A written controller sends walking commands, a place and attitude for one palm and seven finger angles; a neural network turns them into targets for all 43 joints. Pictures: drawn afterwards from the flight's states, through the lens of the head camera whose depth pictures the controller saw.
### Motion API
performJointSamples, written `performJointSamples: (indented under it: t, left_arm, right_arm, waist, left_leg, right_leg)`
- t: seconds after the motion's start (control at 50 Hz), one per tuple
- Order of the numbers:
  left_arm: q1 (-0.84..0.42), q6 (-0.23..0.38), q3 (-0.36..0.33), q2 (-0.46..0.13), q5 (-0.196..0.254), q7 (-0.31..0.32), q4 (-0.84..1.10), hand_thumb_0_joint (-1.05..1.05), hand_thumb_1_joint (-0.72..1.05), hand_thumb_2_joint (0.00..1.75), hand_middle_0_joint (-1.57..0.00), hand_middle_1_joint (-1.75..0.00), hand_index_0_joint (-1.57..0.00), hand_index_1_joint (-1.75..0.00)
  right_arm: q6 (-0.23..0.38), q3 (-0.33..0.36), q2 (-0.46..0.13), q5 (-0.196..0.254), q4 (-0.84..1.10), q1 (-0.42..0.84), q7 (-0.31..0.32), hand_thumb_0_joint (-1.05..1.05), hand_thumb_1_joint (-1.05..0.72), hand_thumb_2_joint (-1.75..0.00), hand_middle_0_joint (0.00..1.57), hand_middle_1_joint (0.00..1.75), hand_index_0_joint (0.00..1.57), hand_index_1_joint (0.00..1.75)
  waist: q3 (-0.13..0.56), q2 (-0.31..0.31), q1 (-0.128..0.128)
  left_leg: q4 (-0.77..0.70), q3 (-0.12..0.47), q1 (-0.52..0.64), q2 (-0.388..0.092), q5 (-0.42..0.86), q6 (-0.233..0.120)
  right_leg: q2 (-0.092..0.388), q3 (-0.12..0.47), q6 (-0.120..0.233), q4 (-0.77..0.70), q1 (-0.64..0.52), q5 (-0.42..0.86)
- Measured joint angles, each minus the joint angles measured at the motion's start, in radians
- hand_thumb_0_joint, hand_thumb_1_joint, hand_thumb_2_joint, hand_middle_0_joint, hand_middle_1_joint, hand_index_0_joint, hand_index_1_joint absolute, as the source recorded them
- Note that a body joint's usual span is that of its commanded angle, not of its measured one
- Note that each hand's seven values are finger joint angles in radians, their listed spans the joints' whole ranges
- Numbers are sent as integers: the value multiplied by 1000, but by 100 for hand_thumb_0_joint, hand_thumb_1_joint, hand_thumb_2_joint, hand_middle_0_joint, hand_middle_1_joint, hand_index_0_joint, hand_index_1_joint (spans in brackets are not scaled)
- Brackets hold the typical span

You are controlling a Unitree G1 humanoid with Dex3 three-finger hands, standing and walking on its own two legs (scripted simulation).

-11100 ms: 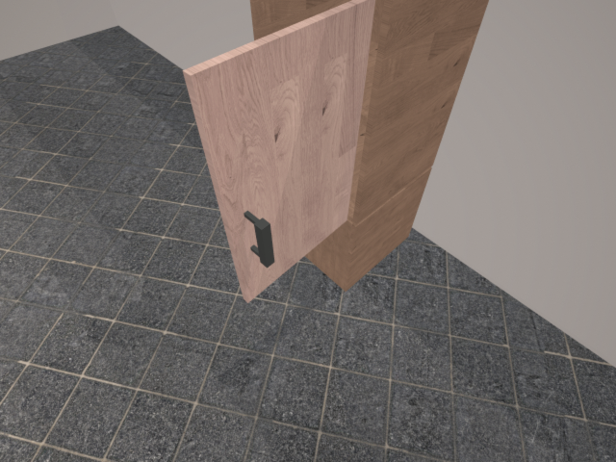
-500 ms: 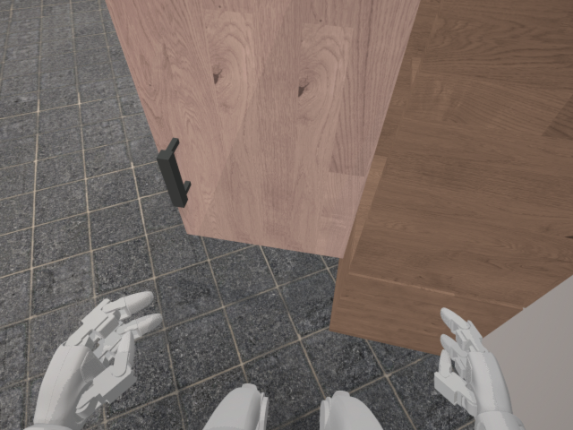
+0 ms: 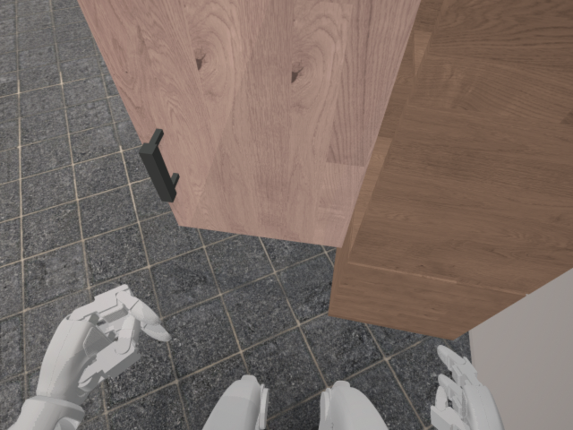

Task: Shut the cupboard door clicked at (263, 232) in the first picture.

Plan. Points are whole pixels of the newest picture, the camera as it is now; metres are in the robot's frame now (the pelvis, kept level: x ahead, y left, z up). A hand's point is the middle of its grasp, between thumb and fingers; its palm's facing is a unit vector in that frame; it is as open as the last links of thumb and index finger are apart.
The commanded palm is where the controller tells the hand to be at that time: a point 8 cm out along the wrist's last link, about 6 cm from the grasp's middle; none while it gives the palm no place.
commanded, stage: raise the hand and make a fist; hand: left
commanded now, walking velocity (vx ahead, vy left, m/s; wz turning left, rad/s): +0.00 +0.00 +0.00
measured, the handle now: (163, 166) +0.51 +0.25 +0.01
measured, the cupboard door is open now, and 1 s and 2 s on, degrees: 93 93 93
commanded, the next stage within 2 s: bring the fist close to the handle in 0.96 s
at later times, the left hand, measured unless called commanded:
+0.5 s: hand (116, 344) +0.21 +0.22 +0.04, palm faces -0.09 -1.00 -0.02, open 3.1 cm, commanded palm +0.20 +0.27 +0.04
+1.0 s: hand (132, 338) +0.22 +0.20 +0.04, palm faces -0.10 -1.00 -0.02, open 3.1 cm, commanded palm +0.20 +0.25 +0.04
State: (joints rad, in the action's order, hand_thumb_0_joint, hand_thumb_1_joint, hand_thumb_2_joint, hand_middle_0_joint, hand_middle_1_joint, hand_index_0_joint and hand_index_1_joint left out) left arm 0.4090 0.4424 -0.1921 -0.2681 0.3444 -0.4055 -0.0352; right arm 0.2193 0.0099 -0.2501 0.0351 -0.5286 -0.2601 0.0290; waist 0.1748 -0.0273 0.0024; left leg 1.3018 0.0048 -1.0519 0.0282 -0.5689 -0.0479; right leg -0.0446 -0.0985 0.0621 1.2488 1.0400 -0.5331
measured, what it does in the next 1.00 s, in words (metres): stands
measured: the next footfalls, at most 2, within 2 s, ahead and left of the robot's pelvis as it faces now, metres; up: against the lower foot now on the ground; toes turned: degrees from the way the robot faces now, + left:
none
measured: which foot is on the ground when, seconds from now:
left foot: down 0.00-1.00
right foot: down 0.00-1.00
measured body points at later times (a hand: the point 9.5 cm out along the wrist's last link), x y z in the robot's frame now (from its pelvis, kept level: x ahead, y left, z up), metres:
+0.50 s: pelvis +0.00 +0.03 +0.00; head +0.08 +0.05 +0.44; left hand +0.21 +0.27 +0.05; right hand +0.21 -0.19 -0.06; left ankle +0.03 +0.09 -0.62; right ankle +0.04 -0.09 -0.62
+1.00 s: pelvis +0.00 +0.01 +0.00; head +0.08 +0.03 +0.44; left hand +0.22 +0.26 +0.05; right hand +0.19 -0.22 -0.07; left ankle +0.03 +0.09 -0.62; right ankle +0.04 -0.09 -0.62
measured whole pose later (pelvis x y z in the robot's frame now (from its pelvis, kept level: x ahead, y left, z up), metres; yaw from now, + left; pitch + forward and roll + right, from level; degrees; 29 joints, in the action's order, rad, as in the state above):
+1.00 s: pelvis +0.00 +0.01 +0.00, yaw +0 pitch +19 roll -4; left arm 0.39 0.42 -0.15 -0.29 0.31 -0.34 0.01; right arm 0.15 -0.02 -0.25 0.03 -0.46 -0.24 0.01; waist 0.19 -0.03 0.00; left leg 1.32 0.01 -1.07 0.03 -0.58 -0.07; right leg -0.04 -0.11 0.05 1.25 1.05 -0.54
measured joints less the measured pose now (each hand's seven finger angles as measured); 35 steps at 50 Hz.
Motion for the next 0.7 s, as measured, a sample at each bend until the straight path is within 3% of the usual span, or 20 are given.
performJointSamples:
  t: [0.14,0.38,0.7]
  left_arm:
    - [4,10,26,-2,-11,32,44,1,90,90,-103,-121,-104,-121]
    - [-5,-24,46,-12,-36,58,65,1,90,90,-124,-143,-124,-143]
    - [-28,-38,38,-25,-34,59,56,1,90,90,-130,-149,-130,-150]
  right_arm:
    - [-6,0,-6,-6,22,24,-3,1,-91,-90,20,30,20,29]
    - [-36,-41,17,-13,79,49,-20,1,-90,-90,20,30,20,30]
    - [-58,-37,1,-9,72,18,-21,1,-90,-90,20,30,21,30]
  waist:
    - [-4,3,1]
    - [8,3,8]
    - [9,2,-5]
  left_leg:
    - [24,-3,-17,4,-11,-17]
    - [12,3,-11,15,-3,-31]
    - [15,6,-19,12,-4,-30]
  right_leg:
    - [4,2,-14,13,11,-6]
    - [14,-3,-32,-14,-8,5]
    - [10,-5,-31,-15,-1,6]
